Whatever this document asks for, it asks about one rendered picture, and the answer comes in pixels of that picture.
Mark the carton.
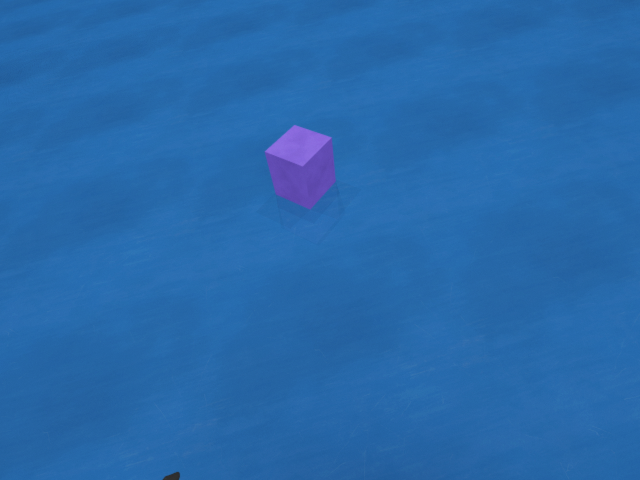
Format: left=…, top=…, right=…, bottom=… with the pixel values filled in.
left=265, top=125, right=336, bottom=209

